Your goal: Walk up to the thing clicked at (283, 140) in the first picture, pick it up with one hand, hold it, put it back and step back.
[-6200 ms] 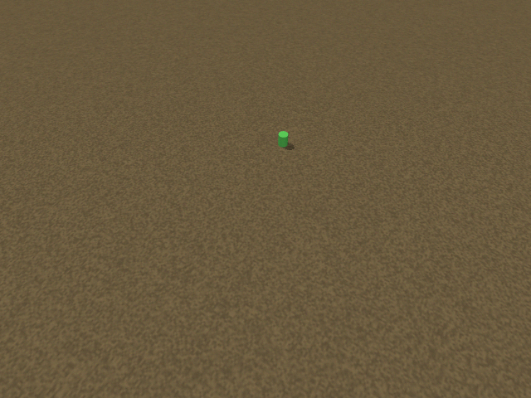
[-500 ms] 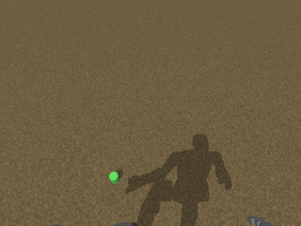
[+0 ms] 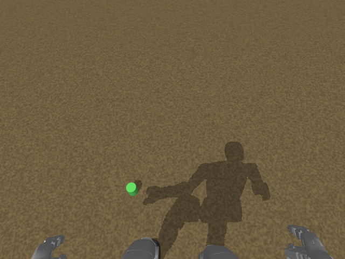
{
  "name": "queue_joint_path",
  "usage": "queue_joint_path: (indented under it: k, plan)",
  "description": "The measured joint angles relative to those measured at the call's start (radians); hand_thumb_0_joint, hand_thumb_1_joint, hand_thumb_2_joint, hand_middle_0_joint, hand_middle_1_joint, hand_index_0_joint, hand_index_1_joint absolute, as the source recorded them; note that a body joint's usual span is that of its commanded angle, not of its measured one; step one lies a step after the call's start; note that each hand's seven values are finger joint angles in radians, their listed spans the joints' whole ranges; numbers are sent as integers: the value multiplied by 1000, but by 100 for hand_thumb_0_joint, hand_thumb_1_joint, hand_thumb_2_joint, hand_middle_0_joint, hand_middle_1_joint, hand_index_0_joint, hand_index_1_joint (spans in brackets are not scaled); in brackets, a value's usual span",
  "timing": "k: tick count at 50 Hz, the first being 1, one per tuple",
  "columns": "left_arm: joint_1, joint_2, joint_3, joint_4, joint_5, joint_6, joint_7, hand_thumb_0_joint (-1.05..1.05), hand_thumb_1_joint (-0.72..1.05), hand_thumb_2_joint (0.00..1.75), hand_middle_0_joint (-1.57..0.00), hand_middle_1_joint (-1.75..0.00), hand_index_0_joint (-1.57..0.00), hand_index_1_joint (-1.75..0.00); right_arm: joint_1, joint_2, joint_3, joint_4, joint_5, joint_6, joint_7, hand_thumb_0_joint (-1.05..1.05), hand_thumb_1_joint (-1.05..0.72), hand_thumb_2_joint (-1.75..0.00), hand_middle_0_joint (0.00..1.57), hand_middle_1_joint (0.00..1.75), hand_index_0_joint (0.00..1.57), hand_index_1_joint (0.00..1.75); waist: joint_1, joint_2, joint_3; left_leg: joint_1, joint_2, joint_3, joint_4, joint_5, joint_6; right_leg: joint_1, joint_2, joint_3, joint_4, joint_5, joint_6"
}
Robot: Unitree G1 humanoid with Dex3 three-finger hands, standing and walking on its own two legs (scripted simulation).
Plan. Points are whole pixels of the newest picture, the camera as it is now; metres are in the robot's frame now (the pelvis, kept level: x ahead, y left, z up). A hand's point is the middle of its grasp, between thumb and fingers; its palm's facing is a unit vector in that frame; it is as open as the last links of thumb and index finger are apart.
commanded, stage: walk up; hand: left
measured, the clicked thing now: (132, 189) +0.48 +0.26 -0.72
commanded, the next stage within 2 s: none
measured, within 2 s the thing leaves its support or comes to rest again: neither
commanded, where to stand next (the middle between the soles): +0.09 +0.00 m, yaw +1 degrees
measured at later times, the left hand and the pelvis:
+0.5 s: hand out of the picture +0.00 +0.30 -0.14, palm faces +0.04 -0.93 -0.37, open 7.4 cm; pelvis +0.00 +0.01 +0.01, yaw +5 degrees
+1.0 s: hand out of the picture +0.09 +0.33 -0.16, palm faces +0.08 -0.89 -0.44, open 7.4 cm; pelvis -0.06 +0.04 -0.04, yaw +5 degrees
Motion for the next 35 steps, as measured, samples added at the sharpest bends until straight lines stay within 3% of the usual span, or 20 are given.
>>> queue_joint_path:
  k: [2,5,7,9,12,16,19,21,24,30,33,35]
  plan:
    - [30,-1,7,-17,7,-4,2,0,91,90,-20,-30,-21,-30,-4,-12,-8,-25,0,13,-4,0,-90,-90,20,30,20,30,6,16,-5,-57,1,-13,76,-20,5,3,5,2,-10,-10,1]
    - [63,-17,5,-40,25,2,3,0,91,90,-20,-30,-21,-30,-8,-21,-20,-60,1,22,-25,0,-90,-90,20,30,20,30,13,27,30,-136,-76,-99,346,-275,14,-26,-4,4,29,-6,1]
    - [77,-30,5,-49,31,6,8,0,90,90,-20,-30,-21,-30,8,-24,-26,-78,2,20,-25,0,-90,-90,20,30,20,30,18,29,43,-167,-117,-123,531,-314,8,-32,-16,6,8,20,2]
    - [84,-43,4,-56,36,2,14,0,90,90,-20,-30,-21,-30,36,-31,-28,-88,4,13,-21,0,-90,-90,20,30,20,30,18,37,47,-158,-124,-126,629,-291,1,-34,-24,-2,-21,45,5]
    - [115,-54,6,-81,50,-24,3,1,90,90,-20,-30,-21,-30,111,-31,-26,-61,-2,-4,1,0,-90,-90,20,30,20,30,21,44,13,-54,-78,-87,521,-283,-2,-13,-36,-30,-64,55,-3]
    - [189,-36,12,-135,52,-51,-26,1,90,90,-21,-30,-21,-30,206,-17,-19,-23,-20,-15,28,1,-90,-90,20,30,20,30,29,9,-44,107,-31,-13,212,-366,8,29,-68,-61,-100,54,-5]
    - [242,-2,15,-148,46,-38,-38,0,90,90,-21,-30,-21,-30,240,-4,-29,-27,-29,-56,27,1,-90,-90,20,30,20,30,24,-27,-58,220,-28,33,-46,-182,27,29,-85,-51,-47,1,3]
    - [267,11,22,-124,42,-15,-34,0,90,90,-20,-30,-21,-30,266,8,-30,-49,-38,-84,21,1,-90,-90,20,30,20,30,12,-53,-76,233,-37,48,-40,-178,27,-27,-54,15,102,-84,6]
    - [285,24,16,-92,30,-16,-41,1,90,90,-20,-30,-21,-30,303,12,-22,-73,-28,-105,14,1,-90,-90,21,30,20,30,-15,-63,-94,284,-29,44,-84,-181,35,-102,-14,63,216,-45,12]
    - [249,17,0,-90,-1,-47,-28,1,90,90,-20,-30,-21,-30,293,-14,-11,-98,-14,-73,-8,1,-90,-90,21,30,20,30,-25,-33,-47,323,9,53,-39,-233,6,-132,-39,33,37,96,42]
    - [207,9,2,-103,-5,-55,-4,1,90,90,-20,-30,-21,-30,248,-22,-14,-119,8,-25,-16,1,-90,-90,20,30,20,30,-17,-7,-10,263,28,57,128,-323,3,-95,-30,2,-89,253,38]
    - [156,-12,-2,-120,0,-51,6,1,90,90,-20,-30,-21,-30,198,-27,-19,-128,22,2,-28,1,-90,-90,20,30,20,30,-17,34,31,166,13,-6,328,-379,21,-124,-15,-16,-42,224,31]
